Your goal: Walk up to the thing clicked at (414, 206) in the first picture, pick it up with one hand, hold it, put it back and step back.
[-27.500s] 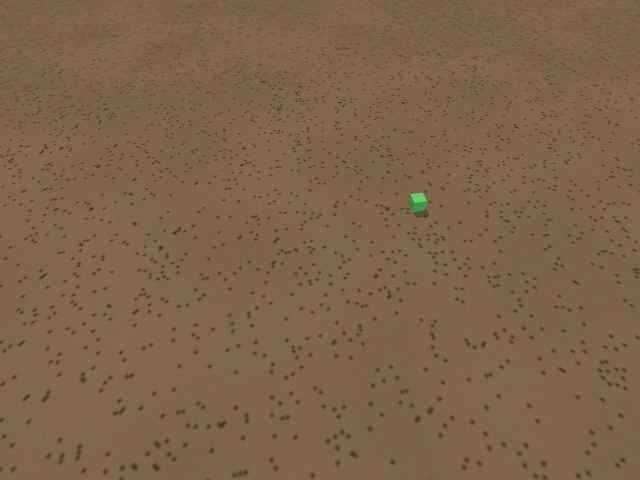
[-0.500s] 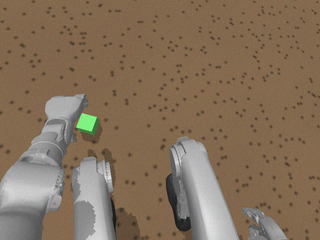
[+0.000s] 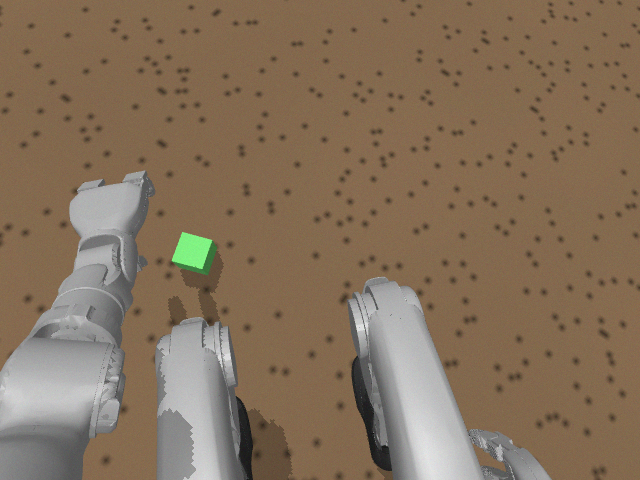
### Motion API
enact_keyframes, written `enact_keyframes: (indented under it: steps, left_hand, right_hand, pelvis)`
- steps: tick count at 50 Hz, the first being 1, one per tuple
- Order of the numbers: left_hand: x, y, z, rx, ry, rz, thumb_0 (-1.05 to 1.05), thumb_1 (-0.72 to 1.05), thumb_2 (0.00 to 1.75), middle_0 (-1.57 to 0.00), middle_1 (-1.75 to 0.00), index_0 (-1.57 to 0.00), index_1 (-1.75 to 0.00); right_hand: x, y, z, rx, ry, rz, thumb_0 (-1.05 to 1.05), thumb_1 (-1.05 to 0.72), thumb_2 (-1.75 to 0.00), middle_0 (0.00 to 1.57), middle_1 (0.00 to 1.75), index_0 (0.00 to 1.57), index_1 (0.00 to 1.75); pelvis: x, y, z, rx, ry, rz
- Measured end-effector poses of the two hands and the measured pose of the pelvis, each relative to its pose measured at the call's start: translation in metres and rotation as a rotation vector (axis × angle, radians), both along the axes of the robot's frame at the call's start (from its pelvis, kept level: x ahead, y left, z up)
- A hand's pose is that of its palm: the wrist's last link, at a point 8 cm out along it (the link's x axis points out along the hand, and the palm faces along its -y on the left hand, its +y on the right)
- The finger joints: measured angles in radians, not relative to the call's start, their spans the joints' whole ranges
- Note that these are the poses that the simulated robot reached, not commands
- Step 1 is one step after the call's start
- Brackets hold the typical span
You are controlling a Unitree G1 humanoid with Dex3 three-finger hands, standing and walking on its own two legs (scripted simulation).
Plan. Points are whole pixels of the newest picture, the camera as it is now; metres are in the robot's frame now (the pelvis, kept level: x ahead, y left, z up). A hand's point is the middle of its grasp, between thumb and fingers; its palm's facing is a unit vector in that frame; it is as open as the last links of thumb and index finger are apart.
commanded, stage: home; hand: left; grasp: from above
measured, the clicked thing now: (195, 254) +0.47 +0.16 -0.35
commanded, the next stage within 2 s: none
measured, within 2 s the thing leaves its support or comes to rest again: neither
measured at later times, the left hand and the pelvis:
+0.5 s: hand (82, 334) +0.31 +0.19 +0.03, palm faces -0.34 -0.55 -0.76, open 7.6 cm; pelvis +0.00 -0.01 +0.14, yaw +2 degrees
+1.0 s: hand out of the picture +0.24 +0.18 +0.24, palm faces +0.05 -0.95 -0.31, open 7.4 cm; pelvis +0.06 -0.01 +0.30, yaw +3 degrees
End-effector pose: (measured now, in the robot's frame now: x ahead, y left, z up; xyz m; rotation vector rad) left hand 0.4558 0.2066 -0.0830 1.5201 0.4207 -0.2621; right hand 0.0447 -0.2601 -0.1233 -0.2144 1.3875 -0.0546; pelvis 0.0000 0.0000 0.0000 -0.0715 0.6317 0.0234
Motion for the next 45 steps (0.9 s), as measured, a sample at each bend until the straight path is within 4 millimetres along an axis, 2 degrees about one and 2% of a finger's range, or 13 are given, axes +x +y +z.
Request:
enact_keyframes:
  steps: [5,11,17,22,28,33,38,45]
  left_hand:
    - [-0.019,-0.006,0.015,-0.052,0.044,-0.031,0.00,-0.02,0.83,-0.34,-0.68,-0.34,-0.70]
    - [-0.048,-0.008,0.049,-0.134,-0.032,-0.008,0.00,0.25,0.90,-0.28,-0.56,-0.27,-0.57]
    - [-0.089,0.004,0.099,-0.236,-0.035,0.168,0.00,0.61,0.92,-0.24,-0.42,-0.24,-0.43]
    - [-0.126,0.009,0.141,-0.358,0.012,0.300,0.00,0.78,0.91,-0.23,-0.35,-0.23,-0.36]
    - [-0.163,0.007,0.187,-0.510,0.037,0.421,0.01,0.86,0.90,-0.22,-0.31,-0.22,-0.32]
    - [-0.184,0.005,0.222,-0.638,0.042,0.535,0.01,0.88,0.90,-0.22,-0.30,-0.22,-0.31]
    - [-0.200,0.006,0.261,-0.766,0.047,0.648,0.01,0.89,0.90,-0.21,-0.30,-0.22,-0.31]
    - [-0.219,0.012,0.316,-0.921,0.059,0.785,0.01,0.89,0.90,-0.21,-0.30,-0.21,-0.31]
  right_hand:
    - [0.004,-0.008,0.022,-0.036,-0.014,0.005,0.00,-0.90,-0.90,0.20,0.30,0.20,0.29]
    - [0.015,-0.020,0.050,-0.091,-0.063,-0.023,0.00,-0.90,-0.90,0.20,0.30,0.20,0.29]
    - [0.050,-0.016,0.090,-0.102,-0.190,-0.046,0.00,-0.90,-0.90,0.19,0.30,0.20,0.29]
    - [0.091,-0.004,0.133,-0.079,-0.327,-0.033,0.01,-0.90,-0.90,0.20,0.30,0.20,0.29]
    - [0.136,0.009,0.187,-0.053,-0.481,-0.008,0.01,-0.90,-0.90,0.20,0.30,0.20,0.29]
    - [0.161,0.016,0.229,-0.046,-0.571,0.002,0.01,-0.90,-0.90,0.20,0.30,0.20,0.29]
    - [0.175,0.020,0.270,-0.051,-0.625,0.001,0.01,-0.90,-0.90,0.20,0.30,0.20,0.29]
    - [0.177,0.021,0.323,-0.074,-0.662,-0.010,0.01,-0.90,-0.90,0.20,0.30,0.20,0.29]
  pelvis:
    - [-0.005,0.000,0.017,0.000,-0.012,0.007]
    - [-0.008,0.001,0.040,-0.001,-0.027,0.012]
    - [-0.009,0.000,0.082,0.012,-0.063,0.014]
    - [-0.006,-0.003,0.122,0.027,-0.103,0.017]
    - [0.002,-0.007,0.165,0.039,-0.155,0.018]
    - [0.010,-0.009,0.198,0.045,-0.196,0.021]
    - [0.022,-0.010,0.230,0.047,-0.240,0.024]
    - [0.042,-0.009,0.276,0.045,-0.309,0.032]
